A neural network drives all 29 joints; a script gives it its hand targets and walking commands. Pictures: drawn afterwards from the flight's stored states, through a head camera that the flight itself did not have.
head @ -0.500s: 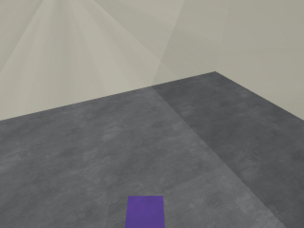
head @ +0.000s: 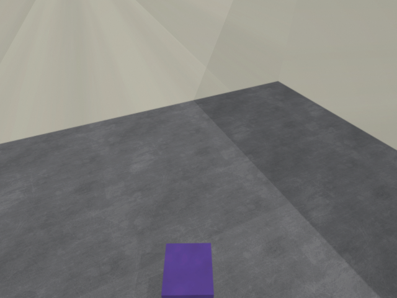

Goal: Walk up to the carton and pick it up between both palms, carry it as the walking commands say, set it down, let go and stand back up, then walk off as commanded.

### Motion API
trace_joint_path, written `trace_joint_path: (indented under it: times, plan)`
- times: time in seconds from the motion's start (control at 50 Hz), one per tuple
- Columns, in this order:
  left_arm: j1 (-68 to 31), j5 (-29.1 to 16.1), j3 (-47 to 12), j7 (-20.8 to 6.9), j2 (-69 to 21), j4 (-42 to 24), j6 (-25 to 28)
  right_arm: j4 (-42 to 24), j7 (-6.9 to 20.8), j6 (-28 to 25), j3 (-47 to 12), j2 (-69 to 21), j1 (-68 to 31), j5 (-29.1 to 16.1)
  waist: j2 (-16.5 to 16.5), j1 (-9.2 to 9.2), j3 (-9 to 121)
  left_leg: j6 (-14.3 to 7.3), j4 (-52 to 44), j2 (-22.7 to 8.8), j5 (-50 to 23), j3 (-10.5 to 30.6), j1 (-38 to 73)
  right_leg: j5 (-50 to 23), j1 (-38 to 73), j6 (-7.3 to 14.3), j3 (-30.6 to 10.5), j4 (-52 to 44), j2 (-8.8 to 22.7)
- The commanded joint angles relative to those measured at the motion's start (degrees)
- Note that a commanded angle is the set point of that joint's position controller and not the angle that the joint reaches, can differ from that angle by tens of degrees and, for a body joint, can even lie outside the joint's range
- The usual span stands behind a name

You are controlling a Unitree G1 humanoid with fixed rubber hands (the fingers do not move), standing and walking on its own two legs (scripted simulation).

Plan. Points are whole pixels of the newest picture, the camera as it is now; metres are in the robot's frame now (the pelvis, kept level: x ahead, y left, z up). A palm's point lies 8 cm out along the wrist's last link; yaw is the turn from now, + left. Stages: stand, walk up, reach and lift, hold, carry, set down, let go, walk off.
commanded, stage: stand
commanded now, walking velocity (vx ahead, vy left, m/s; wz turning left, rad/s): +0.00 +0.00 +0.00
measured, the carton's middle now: (188, 279) +0.45 +0.05 -0.65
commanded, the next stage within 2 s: walk off in 0.48 s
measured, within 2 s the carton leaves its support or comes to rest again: neither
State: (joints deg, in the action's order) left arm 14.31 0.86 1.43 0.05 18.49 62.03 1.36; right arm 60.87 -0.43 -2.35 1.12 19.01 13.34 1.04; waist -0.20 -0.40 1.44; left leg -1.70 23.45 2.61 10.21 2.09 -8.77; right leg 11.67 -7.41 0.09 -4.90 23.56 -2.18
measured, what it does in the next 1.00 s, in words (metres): shifts its weight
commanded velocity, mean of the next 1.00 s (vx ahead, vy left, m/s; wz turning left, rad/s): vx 0.18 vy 0.00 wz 0.22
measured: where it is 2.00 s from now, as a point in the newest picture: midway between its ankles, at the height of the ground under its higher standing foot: outside the picture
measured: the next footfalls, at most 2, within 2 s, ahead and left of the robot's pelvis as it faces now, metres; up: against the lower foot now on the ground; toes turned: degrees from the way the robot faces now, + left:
left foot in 1.32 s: +0.38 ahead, +0.23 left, +0.00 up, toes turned +23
right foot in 1.78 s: +0.42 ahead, -0.03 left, +0.00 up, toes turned +23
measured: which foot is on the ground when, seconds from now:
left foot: down 0.00-0.98, up 1.00-1.00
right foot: down 0.00-1.00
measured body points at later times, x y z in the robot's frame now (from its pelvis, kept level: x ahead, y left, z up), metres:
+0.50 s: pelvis +0.00 +0.01 +0.00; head -0.01 +0.01 +0.45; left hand +0.04 +0.31 -0.13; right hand +0.07 -0.29 -0.13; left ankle +0.03 +0.10 -0.74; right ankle +0.02 -0.12 -0.74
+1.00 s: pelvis +0.08 +0.00 -0.01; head +0.06 -0.01 +0.44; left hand +0.07 +0.27 -0.16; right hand +0.09 -0.27 -0.17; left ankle +0.03 +0.10 -0.74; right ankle +0.02 -0.12 -0.74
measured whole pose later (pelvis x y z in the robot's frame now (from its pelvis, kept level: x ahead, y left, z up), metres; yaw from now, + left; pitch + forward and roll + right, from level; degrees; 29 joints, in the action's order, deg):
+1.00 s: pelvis +0.08 +0.00 -0.01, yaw +5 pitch +0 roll +0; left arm 15.9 1.6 1.4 1.2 14.4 64.5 2.5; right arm 64.2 0.4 0.2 1.3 14.2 19.0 0.8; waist 0.5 0.0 4.0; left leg -1.7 33.6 4.1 21.1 6.0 -12.1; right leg 23.0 -7.7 0.2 2.0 30.7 0.4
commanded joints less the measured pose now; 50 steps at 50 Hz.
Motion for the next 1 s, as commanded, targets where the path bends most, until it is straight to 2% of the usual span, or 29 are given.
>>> trace_joint_path:
  times: [0.0,0.04,0.06,0.08,0.1,0.12,0.3,0.32,0.34,0.36,0.4,0.44,0.46,0.56,0.58,0.6,0.64,0.66,0.7,0.72,0.76,0.78,0.86,0.88,0.9,0.92,0.94,0.96,0.98]
  plan:
    - [-4.6,-0.2,1.7,0.7,11.3,-3.3,1.5,-3.3,-0.6,-1.2,1.8,11.8,-3.6,-1.0,2.0,0.7,-5.8,-1.8,-7.6,-7.5,2.5,8.4,-1.0,1.7,-6.1,2.8,-8.6,-6.8,7.7]
    - [-5.7,-0.1,1.9,0.7,12.1,-3.0,1.5,-3.4,-0.5,-1.1,2.1,11.4,-4.9,-0.2,-1.1,-0.5,-6.3,-1.3,-8.3,-7.9,5.6,9.3,-3.1,3.8,-5.1,1.7,-7.1,-6.7,7.2]
    - [-4.8,0.0,1.6,0.7,12.2,-2.2,1.1,-3.6,0.0,-1.0,1.5,10.3,-5.4,-0.1,-1.5,0.35,-6.0,-1.2,-7.4,-7.5,4.1,9.6,-1.5,3.1,-6.0,1.7,-6.5,-7.0,6.7]
    - [-3.6,0.0,1.5,0.4,10.9,-2.5,1.1,-3.4,-0.4,-1.0,1.9,13.0,-7.3,-0.1,-0.4,-1.24,-5.9,-1.1,-6.7,-7.8,4.9,8.3,-1.5,3.2,-6.0,2.1,-6.6,-7.6,7.0]
    - [-4.1,0.0,1.3,0.5,12.1,-2.2,1.1,-2.8,-0.6,-0.6,1.9,12.1,-4.7,-0.6,-1.4,-0.29,-6.9,-0.8,-8.0,-7.4,3.1,8.6,-1.8,2.8,-5.3,1.9,-6.7,-7.0,7.2]
    - [-2.9,0.0,1.3,0.5,11.7,-1.2,1.0,-2.5,-0.6,-0.8,1.5,12.6,-4.7,-0.5,0.9,-0.46,-4.1,-1.3,-7.2,-7.7,2.5,8.7,-0.9,2.2,-3.8,2.2,-7.4,-7.6,7.9]
    - [-5.3,0.0,1.6,0.5,11.8,-1.2,0.8,-1.9,-0.5,-0.6,1.9,13.2,-6.4,-0.2,1.4,-0.59,-8.5,-1.4,-11.0,-8.0,12.7,10.5,-5.1,5.2,-5.8,2.2,-5.6,-6.0,6.1]
    - [-4.2,0.2,1.3,0.1,11.4,-1.1,0.6,-1.2,-0.4,-0.5,2.3,14.2,-6.7,-0.4,4.8,-0.61,-5.7,-1.6,-12.1,-8.7,14.1,11.7,-4.3,5.3,-4.9,2.2,-5.3,-5.7,6.3]
    - [-4.6,0.3,1.4,0.0,9.6,-1.4,0.5,-1.7,-0.2,-0.6,2.0,13.5,-6.1,-0.5,2.4,0.19,-4.3,-1.4,-11.8,-8.7,15.6,11.2,-3.7,5.7,-3.8,2.1,-4.9,-5.3,5.6]
    - [-4.0,0.0,1.7,0.1,12.8,-1.2,0.7,-1.7,-0.3,-0.4,2.1,11.5,-7.7,-0.4,0.4,0.07,-6.0,-1.1,-11.7,-8.8,12.4,11.0,-3.5,3.9,-5.1,2.0,-4.6,-5.3,5.8]
    - [-4.5,-0.1,1.2,0.2,12.2,-0.6,1.0,-0.7,-0.1,-0.4,2.4,13.5,-7.8,-0.2,3.4,-0.72,-4.7,-0.9,-11.9,-8.6,11.9,11.5,-2.6,2.1,-4.1,1.6,-4.4,-5.1,5.9]
    - [-6.1,0.4,1.5,0.8,12.7,-0.7,1.3,-0.8,0.1,-0.5,2.1,13.1,-7.6,-0.3,-1.7,0.8,-3.6,-0.9,-10.0,-8.4,6.2,10.3,0.1,-0.1,-4.3,2.2,-5.3,-6.3,7.2]
    - [-6.1,-0.2,1.9,0.8,13.1,-1.5,1.4,-1.4,-0.3,-0.8,2.0,11.3,-7.2,-0.7,1.6,0.77,-3.0,-1.0,-9.7,-7.3,5.3,8.8,-0.9,-0.6,-2.6,1.7,-6.3,-6.6,7.4]
    - [-6.5,0.0,1.3,1.0,12.8,-0.7,1.2,-0.4,0.0,-0.6,1.4,11.5,-8.2,-0.6,-1.6,-0.25,-3.1,-0.7,-9.1,-7.7,1.3,9.1,1.4,-2.4,-2.7,1.6,-4.7,-6.4,7.8]
    - [-7.1,-0.7,1.3,0.7,12.0,-1.5,1.0,-0.5,-0.3,-0.5,1.0,11.5,-8.5,-0.6,0.3,-0.49,-0.8,-1.1,-8.0,-7.6,-0.6,8.4,1.6,-3.9,-1.4,1.9,-5.8,-6.3,8.1]
    - [-6.6,0.2,1.6,0.8,13.5,-0.7,1.3,-0.5,-0.6,-0.5,1.4,11.2,-8.1,-1.0,-0.8,0.57,-1.6,-1.0,-8.0,-8.0,-2.3,8.4,2.6,-3.6,-2.1,2.0,-5.9,-6.6,8.3]
    - [-6.6,0.1,2.0,0.4,13.3,-0.7,0.9,-0.1,-0.6,-0.4,1.1,11.4,-9.0,-0.6,-1.3,-0.01,-0.5,-0.2,-8.3,-7.2,-0.6,7.4,2.8,-4.2,-0.6,1.3,-5.0,-7.0,7.4]
    - [-4.1,0.1,0.1,0.7,7.2,1.8,0.0,1.7,-0.8,0.9,-0.2,8.0,-6.2,-1.1,0.6,-0.36,-2.6,-0.7,-9.9,-7.3,3.9,8.2,1.1,0.1,-2.2,1.1,-3.8,-7.8,7.5]
    - [-2.4,0.1,-0.7,0.8,5.0,2.2,-1.5,2.4,-0.2,2.8,-1.3,4.6,-2.7,-0.5,-1.7,0.2,-5.7,0.1,-7.6,-6.1,16.8,8.3,-2.9,13.3,-4.6,0.0,-2.3,-6.5,6.6]
    - [0.2,0.4,-0.4,1.0,6.3,3.0,-1.9,2.2,0.5,3.4,-0.6,6.8,-2.3,-0.7,1.5,0.19,-3.9,-0.8,-6.3,-5.7,23.8,8.3,-1.9,21.2,-6.0,0.1,-3.0,-7.2,6.7]
    - [-3.3,0.8,0.9,1.6,10.3,0.8,-1.5,1.7,0.6,3.4,0.2,7.3,-2.5,-0.2,-2.4,-0.11,-8.7,-1.8,-6.2,-5.9,31.2,11.0,-9.9,26.9,-7.9,0.6,-2.2,-5.2,7.4]
    - [-4.6,1.1,1.0,1.7,9.6,-0.1,-1.0,0.2,0.1,2.6,0.8,10.2,-4.8,0.3,1.9,0.36,-9.9,-3.3,-5.5,-7.6,30.2,13.6,-9.5,24.7,-10.3,1.0,-3.3,-3.2,8.3]
    - [-3.8,1.3,1.4,2.2,5.5,-1.6,1.0,-1.3,0.4,1.0,1.9,9.7,-1.2,0.3,6.3,0.45,-6.7,-6.2,-8.6,-10.9,26.3,23.4,-6.8,11.5,-8.3,0.0,2.9,5.4,5.7]
    - [-3.0,1.2,1.3,1.8,5.5,-1.2,1.3,-0.5,0.6,0.6,2.6,10.8,1.1,0.1,3.8,0.26,-5.1,-6.5,-8.5,-11.8,24.6,23.4,-7.0,12.0,-7.3,0.1,3.3,6.1,5.5]
    - [-2.4,0.6,1.4,1.4,4.4,-2.0,2.0,-0.2,0.4,1.1,2.8,9.7,1.5,-0.7,8.4,-0.39,-4.5,-5.8,-8.3,-10.1,23.0,22.5,-6.0,10.7,-5.8,-0.5,3.2,4.8,5.0]
    - [-1.9,0.5,0.8,1.3,2.1,-2.4,2.3,-1.5,0.4,0.8,2.5,7.3,0.5,-0.9,8.3,-0.79,-4.2,-5.9,-6.9,-10.2,22.6,21.9,-7.6,11.5,-5.4,-0.1,2.9,4.2,6.2]
    - [0.8,0.3,1.5,1.3,4.5,-1.3,2.5,-2.5,0.3,1.1,2.3,5.8,-3.5,-0.5,4.1,-3.32,-8.1,-4.8,-3.5,-8.2,22.7,20.2,-18.2,17.0,0.3,1.2,0.7,2.6,7.5]
    - [6.8,0.7,2.5,1.7,7.2,0.5,2.9,-4.2,0.5,1.0,1.6,2.2,-8.1,0.0,-2.0,-7.26,-11.3,-2.8,4.3,-4.5,20.3,13.8,-30.6,19.6,10.8,4.1,-7.4,-4.7,13.0]
    - [16.7,0.6,2.6,2.6,6.8,4.6,2.7,-7.7,0.9,0.1,1.2,0.2,-11.9,-0.1,-15.5,-9.21,-9.6,-0.4,21.1,0.7,16.8,2.6,-40.0,17.3,22.1,7.0,-17.9,-12.5,22.1]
